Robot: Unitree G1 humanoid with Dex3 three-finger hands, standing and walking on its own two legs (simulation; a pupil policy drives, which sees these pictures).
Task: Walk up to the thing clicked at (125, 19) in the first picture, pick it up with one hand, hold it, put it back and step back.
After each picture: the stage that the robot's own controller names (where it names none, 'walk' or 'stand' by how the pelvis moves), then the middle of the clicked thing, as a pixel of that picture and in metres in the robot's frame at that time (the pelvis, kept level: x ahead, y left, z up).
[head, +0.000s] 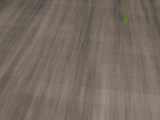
stand; (125, 18) +1.88 -0.58 -0.72
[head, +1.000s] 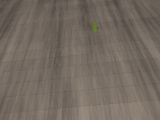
walk; (94, 27) +1.81 -0.08 -0.69
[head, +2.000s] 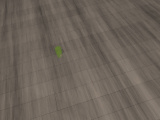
walk; (58, 51) +1.22 +0.35 -0.72
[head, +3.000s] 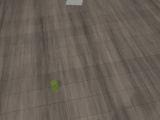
walk; (54, 86) +0.75 +0.31 -0.71
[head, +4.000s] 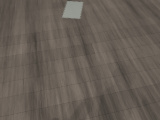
walk; out of the picture +0.40 +0.24 -0.70
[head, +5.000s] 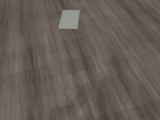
stand; out of the picture +0.21 +0.23 -0.71
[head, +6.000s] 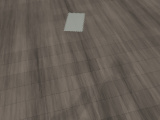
stand; out of the picture +0.24 +0.20 -0.72
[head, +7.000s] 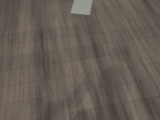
stand; out of the picture +0.26 +0.17 -0.70
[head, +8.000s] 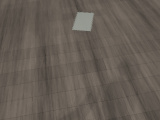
stand; out of the picture +0.25 +0.18 -0.73
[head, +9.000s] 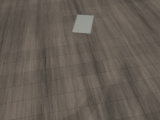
stand; out of the picture +0.26 +0.19 -0.73
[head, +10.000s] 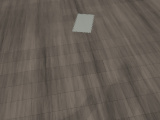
stand; out of the picture +0.25 +0.19 -0.73
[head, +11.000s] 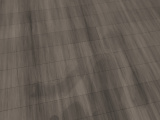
go down; out of the picture +0.28 +0.19 -0.63
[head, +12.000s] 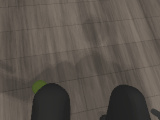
go down; (41, 90) +0.34 +0.20 -0.32
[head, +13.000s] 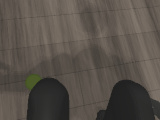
close in; (35, 84) +0.34 +0.21 -0.29
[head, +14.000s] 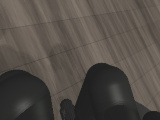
close in; out of the picture +0.33 +0.23 -0.22
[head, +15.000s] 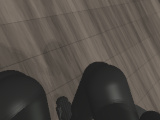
close; out of the picture +0.41 +0.27 -0.24
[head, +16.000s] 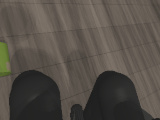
lift; out of the picture +0.42 +0.25 -0.27
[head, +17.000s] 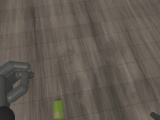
close; (58, 110) +0.40 +0.16 -0.59
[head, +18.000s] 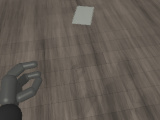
close; out of the picture +0.38 +0.15 -0.70
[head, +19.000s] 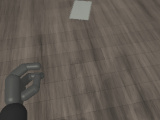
stand; out of the picture +0.38 +0.16 -0.70
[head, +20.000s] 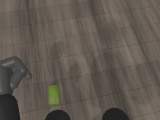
crouch; (53, 95) +0.41 +0.18 -0.52
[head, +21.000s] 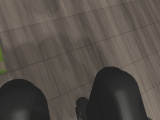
lower; out of the picture +0.43 +0.24 -0.27
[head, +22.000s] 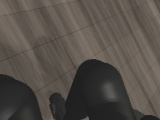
lower; out of the picture +0.42 +0.28 -0.24
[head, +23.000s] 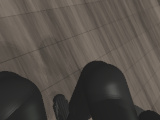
lower; out of the picture +0.41 +0.28 -0.24
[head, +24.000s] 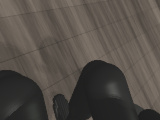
lower; out of the picture +0.41 +0.28 -0.25
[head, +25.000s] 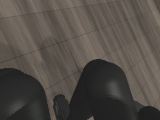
lower; out of the picture +0.42 +0.28 -0.24
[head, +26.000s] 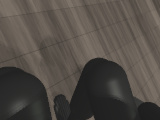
loosen; out of the picture +0.42 +0.26 -0.23
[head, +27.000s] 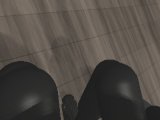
stand; out of the picture +0.43 +0.22 -0.23
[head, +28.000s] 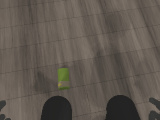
walk; (63, 79) +0.45 +0.13 -0.47
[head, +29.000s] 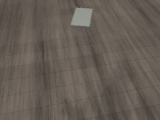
stand; out of the picture +0.38 +0.08 -0.69
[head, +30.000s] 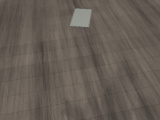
stand; out of the picture +0.39 +0.07 -0.69
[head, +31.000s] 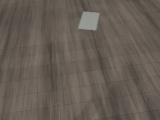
stand; out of the picture +0.39 +0.04 -0.74
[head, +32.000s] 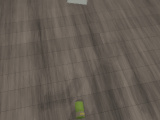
walk; (79, 110) +0.44 +0.00 -0.73
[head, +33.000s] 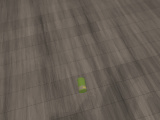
walk; (81, 85) +0.69 +0.07 -0.72
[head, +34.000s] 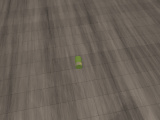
stand; (78, 62) +1.02 +0.05 -0.73
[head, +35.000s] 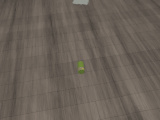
stand; (80, 67) +1.03 +0.05 -0.75
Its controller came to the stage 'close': yes
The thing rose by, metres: 0.01
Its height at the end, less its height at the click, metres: -0.02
